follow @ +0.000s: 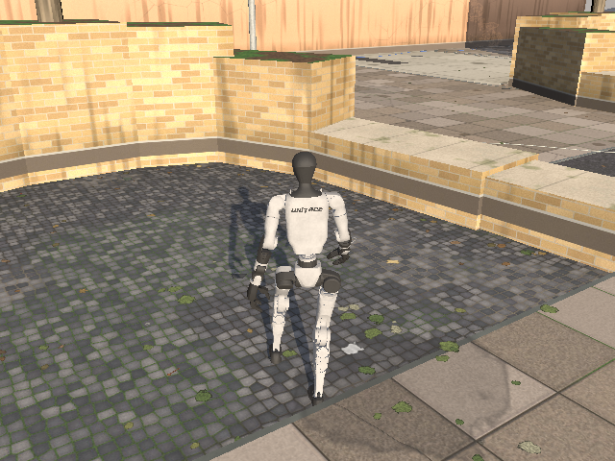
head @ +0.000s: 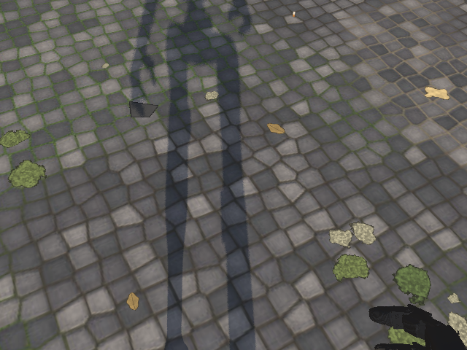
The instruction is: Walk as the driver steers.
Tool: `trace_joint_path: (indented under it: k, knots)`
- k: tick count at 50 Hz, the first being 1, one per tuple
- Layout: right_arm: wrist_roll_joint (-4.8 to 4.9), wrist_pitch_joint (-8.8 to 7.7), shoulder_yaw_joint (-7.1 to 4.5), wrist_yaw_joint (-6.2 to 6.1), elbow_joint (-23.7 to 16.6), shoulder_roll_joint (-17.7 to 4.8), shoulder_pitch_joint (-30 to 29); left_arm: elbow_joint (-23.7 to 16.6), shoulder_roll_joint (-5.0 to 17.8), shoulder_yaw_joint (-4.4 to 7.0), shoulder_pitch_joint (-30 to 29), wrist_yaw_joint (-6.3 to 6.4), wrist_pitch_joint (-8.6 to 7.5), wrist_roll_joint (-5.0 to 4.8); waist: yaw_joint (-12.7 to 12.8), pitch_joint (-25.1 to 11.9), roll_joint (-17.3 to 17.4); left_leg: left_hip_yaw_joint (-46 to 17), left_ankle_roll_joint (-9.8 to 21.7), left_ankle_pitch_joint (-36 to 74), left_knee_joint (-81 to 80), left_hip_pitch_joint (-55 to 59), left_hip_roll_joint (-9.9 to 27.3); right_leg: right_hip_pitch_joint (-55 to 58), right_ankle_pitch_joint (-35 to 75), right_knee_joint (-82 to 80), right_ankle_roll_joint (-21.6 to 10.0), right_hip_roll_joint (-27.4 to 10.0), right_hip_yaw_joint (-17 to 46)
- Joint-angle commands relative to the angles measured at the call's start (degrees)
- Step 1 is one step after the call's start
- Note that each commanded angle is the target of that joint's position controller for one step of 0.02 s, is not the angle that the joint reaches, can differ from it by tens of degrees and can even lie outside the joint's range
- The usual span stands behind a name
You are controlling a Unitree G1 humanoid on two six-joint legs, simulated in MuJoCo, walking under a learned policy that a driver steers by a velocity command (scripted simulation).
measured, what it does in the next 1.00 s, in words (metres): walks ahead, turning left: left foot, then right foot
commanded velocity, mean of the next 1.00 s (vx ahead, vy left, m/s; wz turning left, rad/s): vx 0.88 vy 0.00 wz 0.69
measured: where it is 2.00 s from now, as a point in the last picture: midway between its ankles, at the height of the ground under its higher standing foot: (199, 165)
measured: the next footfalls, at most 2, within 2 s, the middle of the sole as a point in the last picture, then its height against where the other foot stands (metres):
left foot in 0.08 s outside the picture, level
right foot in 0.50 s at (276, 269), level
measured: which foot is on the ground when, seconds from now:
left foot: up 0.00-0.06, down 0.08-0.50, up 0.52-0.88, down 0.90-1.00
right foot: down 0.00-0.10, up 0.12-0.48, down 0.50-0.90, up 0.92-1.00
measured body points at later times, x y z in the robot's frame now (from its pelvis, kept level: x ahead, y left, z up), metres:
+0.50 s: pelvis +0.49 +0.05 +0.00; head +0.52 +0.06 +0.45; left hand +0.74 +0.30 -0.03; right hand +0.46 -0.23 -0.12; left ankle +0.27 +0.13 -0.71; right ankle +0.66 -0.05 -0.72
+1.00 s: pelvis +0.88 +0.20 -0.01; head +0.92 +0.23 +0.43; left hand +0.74 +0.45 -0.12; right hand +1.21 +0.16 -0.11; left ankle +0.94 +0.28 -0.72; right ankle +0.86 -0.03 -0.58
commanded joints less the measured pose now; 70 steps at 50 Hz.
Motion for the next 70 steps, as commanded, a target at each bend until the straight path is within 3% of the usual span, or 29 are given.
trace_joint_path:
  k: [1, 4, 5, 6, 9, 13, 19, 22, 24, 25, 26, 27, 30, 34, 39, 42, 43, 44, 45, 46, 47, 50, 56, 62, 64, 66, 67, 68, 70]
  knots:
    - [0.56, 0.21, -2.85, -0.07, -1.26, -7.65, 1.53, -2.21, 10.91, 2.13, 0.28, -0.19, -1.54, 0.47, -2.38, 0.95, -1.01, 7.83, 5.23, 0.42, -5.26, 20.26, -5.77, -10.85, 53.90, -6.22, -3.24, -15.51, 5.65]
    - [0.76, 0.70, -6.71, -0.79, 8.03, -13.84, 33.94, -2.66, 12.37, 2.66, -6.87, 0.91, -0.61, 3.92, -21.12, -10.87, -4.09, 7.66, 10.24, -17.22, -4.41, 42.34, -9.35, -10.21, 70.78, 32.81, 0.01, -14.67, -2.52]
    - [-0.55, 1.15, -8.32, -0.73, 9.93, -19.20, 41.25, -5.20, 4.77, 1.28, -5.66, 0.29, -1.10, 2.25, -20.03, -15.63, 11.60, -20.98, 19.18, -37.36, -9.58, 53.82, 3.72, -29.44, 32.36, 63.86, 3.79, -4.69, -6.80]
    - [-0.01, 1.98, -7.18, 0.43, 10.28, -15.40, 32.29, -7.98, 2.47, -0.11, -2.76, -0.68, -2.51, 1.85, -11.08, -14.23, 20.36, -51.93, 21.65, -50.27, -26.93, 56.10, 9.16, -45.92, 1.74, 64.16, 3.61, -2.97, -2.84]
    - [0.12, 1.37, -6.01, 1.14, 9.33, -7.95, 22.25, -11.11, 5.23, -0.45, -15.72, -0.41, -2.25, 3.61, -8.17, -0.60, -2.35, -34.22, 18.35, -38.25, -26.27, 34.18, 3.72, -42.43, 9.39, 50.15, 4.27, -12.64, -1.13]
    - [1.06, -0.01, -5.91, -0.36, 11.74, -9.78, 24.21, -15.82, 2.74, -2.63, -20.74, -0.92, -0.35, 4.60, -4.57, 0.95, 1.84, -24.77, 18.85, -26.83, -29.34, 22.53, -1.89, -37.85, 8.50, 34.88, 9.51, -15.72, -3.49]
    - [1.50, -0.68, -7.86, 0.63, 9.83, -13.00, 27.15, -21.92, 3.66, -3.93, -34.41, -1.65, -0.83, 1.84, -9.71, 0.80, 2.32, -20.46, 14.88, -10.49, -33.16, 19.47, -3.75, -24.11, 29.62, 9.23, 12.65, -13.48, -6.79]
    - [1.84, -0.05, -8.30, -0.02, 9.96, -13.81, 29.07, -21.88, 5.99, -3.04, -31.81, -0.93, -1.27, 1.76, -8.91, -2.85, 2.85, -20.74, 12.17, 3.35, -24.28, 28.50, -2.67, -19.32, 24.97, 3.88, 11.28, -12.05, -6.14]
    - [1.53, -0.05, -8.94, 0.10, 9.55, -16.24, 27.72, -18.14, 9.60, -1.18, -17.78, 0.53, -1.98, 2.17, -1.77, -11.73, 0.10, -17.08, 9.76, 15.78, -4.30, 26.90, -6.48, -1.95, 17.37, 3.30, 9.14, -11.55, -6.50]
    - [1.63, -0.61, -8.51, 0.37, 7.97, -14.45, 25.75, -16.57, 13.80, 0.33, -5.79, 1.96, -2.12, 3.15, 3.89, -19.23, -2.56, -14.18, 9.01, 7.24, 12.41, 18.48, -8.99, 11.69, 4.52, 3.81, 7.18, -20.66, 1.46]
    - [3.25, -0.91, -6.36, 0.02, 5.44, -4.99, 27.98, -15.79, 17.90, 1.45, -0.30, 2.67, -1.69, 5.29, 2.73, -26.11, -15.39, -8.03, 8.40, -31.54, 29.27, 2.38, -14.30, 25.05, -15.86, -2.26, 4.34, -37.15, 24.98]
    - [3.55, -0.17, -5.68, -0.43, 3.41, -6.85, 29.98, -15.20, 18.54, 2.26, -3.59, 2.21, -1.04, 4.54, -0.98, -27.44, -21.99, -4.52, 9.20, -30.16, 39.11, -5.03, -10.87, 22.07, -24.43, -9.69, 0.20, -40.92, 43.18]
    - [0.51, 1.72, -6.20, 0.78, 3.95, -9.06, 17.66, -14.97, 5.87, -0.33, -11.02, 1.59, -1.12, 4.09, -1.77, -7.30, -3.21, -1.81, 8.38, -19.67, 35.93, -6.43, -4.04, 2.56, 2.61, -10.01, 3.24, -31.21, 14.11]
    - [-0.26, 4.45, -4.79, 2.78, -1.64, -4.65, 10.12, -8.49, 2.11, -1.37, -4.56, 0.79, -2.73, 1.74, -4.40, -3.82, -6.61, 0.53, 7.97, -18.53, 34.17, -10.31, -1.56, 0.57, 30.11, -10.03, 6.33, -27.63, -2.54]
    - [-0.82, 4.05, -2.50, 4.88, -7.20, -4.98, 0.91, -8.69, 4.72, -1.19, -10.86, 1.37, -3.63, 1.20, -8.14, 3.19, -1.76, 9.62, 7.61, -3.70, 8.81, 2.47, -4.90, -12.11, 50.00, -14.49, 8.24, -22.25, -19.65]
    - [-1.45, 3.90, -3.08, 4.99, -3.69, -8.03, 9.70, -9.01, 11.10, 0.14, -8.04, 2.35, -3.47, 0.07, -12.20, -3.10, -3.84, 14.95, 8.95, -0.64, 0.56, 22.64, -13.35, -12.59, 76.01, 1.63, 10.06, -22.69, -21.22]
    - [3.98, 2.92, -6.09, 4.49, -4.28, -13.51, 15.59, -12.52, 21.20, 3.25, -12.82, 3.76, -2.84, -2.20, -16.47, -8.25, -9.63, 9.48, 9.67, -2.10, 1.70, 30.13, -12.47, -12.23, 83.50, 9.56, 11.30, -23.86, -17.84]
    - [4.26, 3.19, -7.95, 3.49, -1.34, -18.17, 24.76, -13.94, 19.29, 3.06, -16.11, 4.12, -2.32, -2.21, -21.01, -12.90, -7.28, 5.08, 12.22, 2.63, -2.36, 41.59, -11.43, -16.11, 75.37, 22.54, 12.36, -23.10, -16.78]
    - [4.43, 3.61, -8.43, 1.84, 0.06, -19.07, 25.29, -13.35, 11.84, 1.30, -12.44, 3.39, -2.10, -1.43, -17.80, -11.51, 2.49, -0.38, 14.04, 10.86, -8.48, 50.93, -8.05, -25.87, 21.42, 40.31, 14.11, -15.65, -16.41]
    - [1.84, 3.62, -8.42, 0.63, -3.36, -24.04, 20.72, -15.60, 5.13, -0.88, -6.63, 2.46, -2.67, 2.65, -10.61, -15.61, 18.97, -15.94, 20.20, 46.09, -0.66, 60.74, 1.22, -39.41, -13.71, 63.72, 15.20, -8.89, -12.61]
    - [-1.04, 3.06, -8.35, 1.02, -6.97, -22.92, 20.73, -18.52, 9.48, -0.92, -3.24, 1.78, -3.36, 0.59, -11.96, -33.05, 13.35, -36.08, 31.43, 32.73, -8.69, 71.31, 11.96, -47.64, -12.30, 72.41, 15.01, -8.02, 0.47]
    - [3.02, 2.11, -7.64, 1.24, -10.76, -17.53, 9.34, -19.41, 12.76, 0.26, -10.01, 2.34, -2.46, 0.77, -5.24, -14.94, -9.45, -31.30, 25.71, 12.96, -18.33, 44.42, 3.97, -45.62, -3.61, 58.82, 14.01, -13.16, 2.02]
    - [2.94, 4.45, -8.20, -1.98, -9.93, -16.30, 7.41, -22.68, 6.86, -0.35, -16.10, 3.29, 0.04, 1.58, -3.17, -11.44, -2.84, -17.57, 18.07, 26.88, -15.19, 18.72, -8.25, -32.01, 8.03, 29.25, 17.06, -10.32, -1.62]
    - [3.19, 7.54, -7.96, -3.63, -10.50, -13.64, 8.01, -24.40, 7.69, 0.48, -22.77, 2.06, 0.78, 0.36, -5.52, -12.81, 6.75, -24.60, 10.26, 1.00, -10.24, 18.75, -10.92, -22.29, 21.60, 7.92, 16.33, -6.42, 1.76]
    - [2.74, 7.14, -7.22, -3.56, -10.99, -11.29, 6.93, -22.94, 8.66, 1.38, -19.31, 1.82, 0.18, 0.55, -3.55, -12.60, 7.89, -25.04, 8.55, -7.75, -3.77, 20.62, -11.03, -17.15, 29.03, -0.31, 14.36, -9.55, 2.33]
    - [1.48, 6.81, -5.19, -3.15, -9.19, -4.79, 17.61, -25.03, 10.32, 1.17, -19.37, 2.17, 0.72, 2.57, -8.34, -15.66, -7.44, -13.93, 3.47, -47.13, 20.85, 7.69, -20.65, -0.91, 54.25, 1.62, 3.57, -28.85, 18.29]
    - [2.77, 6.35, -6.40, -2.32, -10.26, -10.74, 22.84, -23.99, 13.21, 2.08, -17.35, 2.12, 1.26, 3.65, -11.43, -19.99, -19.17, -10.87, 0.70, -45.21, 30.41, 2.91, -17.98, -1.63, 44.31, -3.85, -6.52, -39.30, 36.91]
    - [2.84, 6.76, -7.70, -2.52, -7.93, -16.10, 20.07, -25.95, 9.84, 1.73, -20.72, 2.19, 1.53, 2.88, -8.99, -16.07, -12.78, -9.50, -1.34, -39.74, 35.73, 2.29, -14.07, -5.43, 31.63, -4.32, -6.73, -34.48, 33.80]
    - [2.32, 8.55, -7.74, -3.31, -7.15, -15.81, 14.23, -26.73, 5.94, 0.05, -22.07, 2.36, 2.93, 2.14, -6.80, -11.52, -3.97, -6.91, -2.61, -32.40, 39.30, 4.17, -12.85, -13.88, 18.82, -4.42, -1.35, -26.17, 19.90]
Velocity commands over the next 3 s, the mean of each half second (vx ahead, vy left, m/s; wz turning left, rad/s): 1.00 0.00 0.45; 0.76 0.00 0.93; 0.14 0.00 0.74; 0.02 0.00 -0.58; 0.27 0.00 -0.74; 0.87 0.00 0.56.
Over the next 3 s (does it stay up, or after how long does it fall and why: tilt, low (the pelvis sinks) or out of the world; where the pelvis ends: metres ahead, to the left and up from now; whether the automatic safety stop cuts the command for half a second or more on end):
stays up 1.43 0.44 0.01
